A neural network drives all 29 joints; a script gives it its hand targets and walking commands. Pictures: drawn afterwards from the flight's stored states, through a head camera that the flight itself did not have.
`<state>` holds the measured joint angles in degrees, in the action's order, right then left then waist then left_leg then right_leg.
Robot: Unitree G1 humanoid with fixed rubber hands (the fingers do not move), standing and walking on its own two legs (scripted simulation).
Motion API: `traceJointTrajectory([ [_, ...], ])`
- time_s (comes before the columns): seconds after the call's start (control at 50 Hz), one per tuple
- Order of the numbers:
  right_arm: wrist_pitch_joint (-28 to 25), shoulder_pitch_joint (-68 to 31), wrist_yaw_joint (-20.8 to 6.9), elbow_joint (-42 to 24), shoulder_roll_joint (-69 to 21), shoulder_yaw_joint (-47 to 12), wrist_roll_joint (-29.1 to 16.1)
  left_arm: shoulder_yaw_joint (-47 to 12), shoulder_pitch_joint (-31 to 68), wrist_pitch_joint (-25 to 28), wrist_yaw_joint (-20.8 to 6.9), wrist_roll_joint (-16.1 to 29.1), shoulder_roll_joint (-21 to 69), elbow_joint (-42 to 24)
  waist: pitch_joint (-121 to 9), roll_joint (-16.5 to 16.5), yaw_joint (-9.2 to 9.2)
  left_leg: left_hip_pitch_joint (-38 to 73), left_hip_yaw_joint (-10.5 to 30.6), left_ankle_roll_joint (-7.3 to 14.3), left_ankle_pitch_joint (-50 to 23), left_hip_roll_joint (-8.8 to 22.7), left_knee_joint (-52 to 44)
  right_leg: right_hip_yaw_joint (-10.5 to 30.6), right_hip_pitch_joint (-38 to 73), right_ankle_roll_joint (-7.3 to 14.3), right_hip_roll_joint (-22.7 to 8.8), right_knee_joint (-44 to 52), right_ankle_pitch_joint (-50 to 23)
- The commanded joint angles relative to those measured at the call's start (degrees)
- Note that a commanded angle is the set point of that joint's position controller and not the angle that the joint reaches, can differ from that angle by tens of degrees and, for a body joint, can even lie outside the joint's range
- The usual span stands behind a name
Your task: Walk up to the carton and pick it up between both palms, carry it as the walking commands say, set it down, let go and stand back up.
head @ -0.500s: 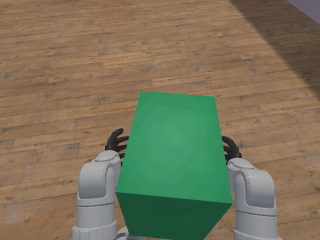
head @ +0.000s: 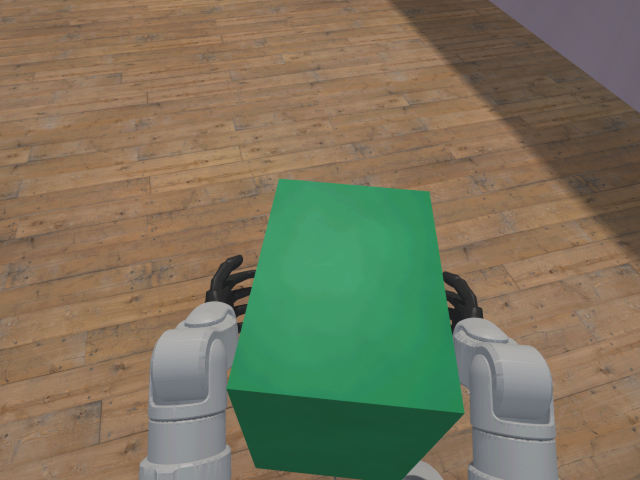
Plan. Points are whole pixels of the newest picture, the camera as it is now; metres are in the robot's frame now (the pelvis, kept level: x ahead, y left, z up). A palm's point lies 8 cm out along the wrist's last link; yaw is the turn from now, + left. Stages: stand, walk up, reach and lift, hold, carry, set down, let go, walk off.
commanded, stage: carry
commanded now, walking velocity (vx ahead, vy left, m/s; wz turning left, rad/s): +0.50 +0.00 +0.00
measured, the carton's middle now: (339, 334) +0.29 +0.00 +0.00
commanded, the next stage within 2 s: none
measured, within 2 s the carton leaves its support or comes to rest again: neither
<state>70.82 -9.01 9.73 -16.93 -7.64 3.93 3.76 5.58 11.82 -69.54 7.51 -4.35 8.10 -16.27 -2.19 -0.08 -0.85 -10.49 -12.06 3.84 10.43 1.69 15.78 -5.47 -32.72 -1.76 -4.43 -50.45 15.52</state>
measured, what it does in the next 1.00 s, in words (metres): walks ahead: right foot, then left foot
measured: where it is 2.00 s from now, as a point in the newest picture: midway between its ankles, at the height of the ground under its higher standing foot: (303, 226)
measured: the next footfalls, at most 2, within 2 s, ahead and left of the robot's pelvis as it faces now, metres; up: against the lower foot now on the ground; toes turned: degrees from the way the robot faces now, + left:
right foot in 0.22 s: +0.32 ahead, -0.11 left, +0.00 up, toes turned -9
left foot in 0.66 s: +0.59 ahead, +0.12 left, +0.00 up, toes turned +13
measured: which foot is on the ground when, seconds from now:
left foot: down 0.00-0.20, up 0.22-0.64, down 0.66-1.00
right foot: up 0.00-0.20, down 0.22-0.66, up 0.68-1.00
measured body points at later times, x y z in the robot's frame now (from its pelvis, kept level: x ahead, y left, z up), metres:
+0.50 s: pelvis +0.33 -0.02 +0.00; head +0.36 -0.03 +0.45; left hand +0.60 +0.14 +0.06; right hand +0.62 -0.14 +0.05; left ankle +0.42 +0.13 -0.70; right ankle +0.28 -0.10 -0.75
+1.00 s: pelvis +0.65 +0.03 -0.01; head +0.68 +0.04 +0.44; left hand +0.94 +0.18 +0.06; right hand +0.94 -0.11 +0.06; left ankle +0.55 +0.11 -0.75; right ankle +0.78 -0.08 -0.72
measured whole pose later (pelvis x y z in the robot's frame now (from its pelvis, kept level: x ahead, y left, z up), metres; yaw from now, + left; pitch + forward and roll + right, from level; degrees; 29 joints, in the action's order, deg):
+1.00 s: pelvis +0.65 +0.03 -0.01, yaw +1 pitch +4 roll -1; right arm 71.1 -10.2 9.4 -19.8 -7.8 3.8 4.4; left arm 5.2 11.7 -68.8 7.5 -4.3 8.1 -19.4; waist -1.7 -0.4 -0.4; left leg -2.7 -11.5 0.6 17.1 2.7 16.1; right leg -9.2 -30.7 -1.0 -2.2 -31.0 4.8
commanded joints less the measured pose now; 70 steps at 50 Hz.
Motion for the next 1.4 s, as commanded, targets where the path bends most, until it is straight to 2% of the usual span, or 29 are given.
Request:
traceJointTrajectory([
  [0.0, -3.61, -36.04, -19.65, -14.42, -54.97, -39.58, -25.97, -41.62, 26.86, 2.22, -14.42, 22.51, 58.76, -8.36, -19.93, -7.2, -0.08, 18.47, 8.41, 3.23, -19.45, 13.47, -4.43, -2.99, -2.32, -0.19, 0.69, 8.76, -5.26],
  [0.12, -2.08, -32.71, -19.82, -12.52, -51.97, -38.31, -23.29, -41.4, 25.87, 0.56, -14.47, 21.5, 56.76, -7.49, -16.73, -9.72, -0.58, 20.53, 3.2, -0.12, -32.21, 11.0, 2.46, -7.12, 4.94, 1.97, 4.0, 21.99, -11.59],
  [0.18, -1.23, -33.12, -19.41, -11.47, -51.66, -38.65, -22.38, -39.99, 24.98, -0.48, -15.05, 21.21, 56.9, -4.55, -22.04, -5.18, 1.34, 10.21, -0.21, -3.17, -31.85, 6.92, 20.71, -8.11, 28.77, 4.55, 4.81, 28.79, -15.05],
  [0.2, -0.78, -32.73, -19.3, -9.99, -51.64, -38.4, -22.03, -38.59, 22.87, -0.79, -15.33, 20.43, 55.99, -2.42, -27.59, 2.38, 2.74, -0.35, 0.82, -3.89, -14.91, 6.21, 34.75, 6.76, 40.97, 7.22, -6.94, 28.39, -11.2],
  [0.22, -0.22, -33.95, -19.53, -9.05, -52.71, -39.84, -23.08, -38.09, 21.82, -0.55, -15.3, 19.3, 55.97, 0.42, -29.25, 16.24, 2.88, -19.87, 3.41, -4.76, 7.58, -2.04, 47.78, 26.63, 55.23, 15.59, -17.24, 31.31, -16.37],
  [0.24, -0.65, -35.35, -19.58, -9.18, -54.03, -40.03, -23.47, -38.3, 22.92, -0.23, -15.53, 20.13, 57.75, 0.19, -28.02, 14.85, 2.42, -30.05, 8.59, -3.34, 18.1, -1.63, 53.04, 30.12, 57.64, 17.44, -19.52, 31.72, -23.45],
  [0.26, -1.14, -36.01, -19.75, -8.05, -55.22, -40.21, -23.55, -38.31, 23.48, 0.05, -15.57, 20.31, 59.68, 0.97, -26.95, 10.1, 2.42, -31.36, 10.94, -2.64, 17.24, 0.91, 53.2, 25.84, 55.08, 16.43, -18.75, 31.18, -30.24],
  [0.3, -2.68, -37.95, -19.95, -8.78, -57.41, -40.35, -24.75, -38.98, 25.7, 1.43, -15.66, 21.98, 62.44, -0.95, -24.23, 3.53, 2.29, -27.64, 11.33, -3.05, 12.27, 3.97, 43.98, 16.86, 47.02, 12.47, -16.62, 33.13, -27.81],
  [0.38, -4.78, -38.98, -18.36, -12.31, -58.69, -41.67, -25.86, -40.23, 28.89, 2.89, -15.96, 24.44, 59.94, -7.88, -22.54, 7.83, 2.18, -24.0, 6.86, -3.79, 5.27, 2.72, 31.96, 7.0, 41.5, 10.4, -13.24, 38.62, -17.86],
  [0.54, -3.39, -33.87, -17.28, -13.48, -54.92, -41.0, -23.08, -40.11, 24.31, 1.63, -16.31, 23.42, 55.99, -9.56, -16.37, 9.03, 2.58, -16.84, 0.97, -3.45, -9.1, -0.48, 13.17, -3.27, 40.75, 7.82, -9.42, 36.01, -29.35],
  [0.6, -2.23, -32.31, -17.68, -11.17, -54.16, -40.44, -22.55, -40.43, 24.5, 0.52, -16.12, 22.48, 55.71, -8.71, -19.33, 5.78, 1.48, -0.94, -2.32, -1.74, -11.31, -3.1, 5.66, -7.4, 36.87, 4.41, -6.86, 24.07, -34.78],
  [0.62, -1.96, -31.79, -17.86, -9.8, -53.88, -39.96, -22.25, -40.39, 25.05, 0.11, -16.21, 22.02, 54.83, -7.89, -22.12, 5.14, 0.21, 10.48, 0.24, -0.08, -8.77, -0.46, 7.43, -7.76, 28.49, 2.72, -5.63, 16.2, -29.24],
  [0.64, -1.73, -30.32, -17.96, -8.16, -52.77, -38.78, -21.79, -39.99, 24.48, -0.33, -16.47, 21.53, 53.9, -6.47, -25.86, -1.95, -0.83, 21.76, 13.81, 2.69, -8.22, 10.18, 7.49, -8.36, 17.1, 0.29, -2.35, 1.53, -16.09],
  [0.66, -2.0, -30.52, -18.2, -7.14, -52.37, -38.45, -21.39, -38.8, 24.63, -0.84, -16.42, 21.17, 54.42, -4.8, -27.77, -15.4, -1.25, 32.84, 33.78, 10.22, -11.91, 21.38, 2.69, -4.84, 0.64, -1.07, 4.86, -12.7, 10.57],
  [0.68, -2.34, -29.86, -18.49, -6.26, -53.67, -38.02, -21.11, -38.67, 24.74, -0.74, -16.44, 20.71, 54.94, -3.82, -26.59, -13.93, -1.2, 32.98, 35.27, 12.02, -16.39, 22.37, 2.02, 2.5, -6.9, 0.68, 2.99, -20.84, 14.21],
  [0.72, -3.31, -33.02, -18.67, -7.1, -56.66, -38.23, -22.25, -40.29, 28.37, 0.38, -17.06, 23.6, 58.31, -4.08, -24.55, -4.45, -0.41, 25.8, 28.13, 8.59, -18.82, 20.32, 1.46, 6.81, -7.45, 1.33, -1.26, -18.91, 8.96],
  [0.74, -3.6, -35.15, -18.88, -9.02, -57.48, -39.17, -23.15, -40.71, 28.88, 0.82, -17.03, 24.22, 59.7, -4.27, -22.95, -2.75, -0.13, 22.08, 24.12, 6.66, -17.01, 19.22, -0.44, 6.67, -5.62, 0.72, -2.62, -13.32, 6.77],
  [0.84, -4.16, -37.25, -19.12, -14.29, -56.29, -40.27, -25.69, -41.17, 27.7, 2.36, -15.39, 23.32, 59.68, -7.26, -21.76, -6.12, -0.06, 18.7, 12.92, 4.68, -14.4, 15.59, -4.25, -0.32, -2.23, 0.07, -0.11, 3.51, -0.15],
  [0.94, -3.34, -34.05, -19.71, -14.12, -53.94, -39.66, -24.33, -41.58, 25.35, 1.79, -14.58, 21.96, 58.49, -7.93, -19.06, -10.48, -0.36, 19.23, 2.91, -0.21, -42.28, 10.95, 1.56, -6.23, 5.66, 0.73, 4.59, 19.41, -12.04],
  [0.98, -2.7, -33.34, -19.75, -13.72, -52.89, -39.31, -23.37, -41.39, 25.06, 1.18, -14.7, 21.64, 58.15, -7.33, -19.81, -9.94, -0.32, 19.72, 1.02, -2.16, -42.6, 9.55, 7.34, -8.01, 10.56, 1.23, 5.8, 25.28, -17.17],
  [1.02, -2.01, -33.12, -19.46, -12.62, -52.26, -39.16, -22.36, -40.89, 25.44, 0.41, -15.13, 21.34, 58.18, -5.93, -22.25, -5.13, 0.82, 11.68, -0.55, -5.34, -33.06, 6.41, 18.43, -7.41, 25.63, 2.7, 4.28, 32.69, -30.17],
  [1.04, -1.58, -32.47, -19.21, -10.75, -52.45, -38.66, -21.89, -39.84, 24.31, -0.06, -15.45, 20.69, 57.36, -4.06, -25.03, -0.62, 1.48, 2.96, 0.86, -6.37, -19.15, 5.17, 26.88, 0.51, 36.05, 3.89, -3.8, 29.13, -47.39],
  [1.06, -1.05, -32.62, -19.13, -9.43, -53.02, -39.25, -22.31, -39.07, 21.81, -0.07, -15.35, 19.23, 57.22, -1.29, -28.44, 10.46, 2.64, -12.36, 3.14, -7.13, 4.9, 0.73, 37.07, 11.87, 50.84, 10.61, -13.91, 22.56, -74.65],
  [1.08, -1.11, -33.38, -19.08, -8.99, -54.51, -40.44, -23.4, -38.82, 20.97, 0.24, -15.47, 19.1, 57.83, 0.15, -30.43, 13.36, 2.51, -21.41, 6.72, -6.01, 20.58, -1.87, 43.0, 15.85, 58.06, 14.37, -17.13, 21.8, -81.09],
  [1.1, -1.32, -32.85, -19.21, -7.46, -55.39, -40.45, -23.39, -38.7, 19.88, 0.43, -15.82, 19.09, 59.31, 2.07, -31.34, 10.77, 2.24, -22.16, 9.73, -5.31, 21.78, -0.07, 42.49, 15.04, 55.86, 14.49, -17.99, 23.42, -73.89],
  [1.14, -2.5, -36.34, -19.66, -9.51, -56.79, -41.86, -24.46, -38.25, 22.73, 1.65, -15.82, 20.18, 61.32, -0.72, -28.41, 7.82, 2.25, -20.19, 10.13, -3.85, 19.39, 2.13, 34.1, 13.26, 48.55, 12.28, -16.02, 29.27, -45.86],
  [1.2, -4.22, -38.19, -18.98, -13.1, -57.76, -42.83, -25.85, -39.42, 26.14, 2.71, -15.89, 22.16, 60.39, -6.51, -26.26, 7.64, 2.44, -17.93, 7.45, -3.36, 15.62, 0.72, 28.37, 11.26, 41.32, 12.4, -15.23, 36.89, -17.14],
  [1.24, -4.69, -38.43, -18.35, -15.2, -56.8, -42.86, -25.95, -39.95, 26.3, 2.98, -15.88, 22.9, 59.1, -8.36, -25.25, 7.45, 2.48, -19.01, 7.06, -3.61, 9.73, 1.63, 25.81, 9.69, 40.91, 12.31, -15.15, 39.43, -10.83],
  [1.38, -3.67, -33.65, -17.86, -13.22, -54.54, -41.29, -23.66, -40.46, 24.13, 1.94, -16.22, 22.91, 56.31, -8.72, -19.34, 8.71, 2.37, -15.27, 2.6, -4.12, -0.86, 0.44, 14.55, 1.96, 37.34, 9.39, -11.66, 39.32, -9.28],
])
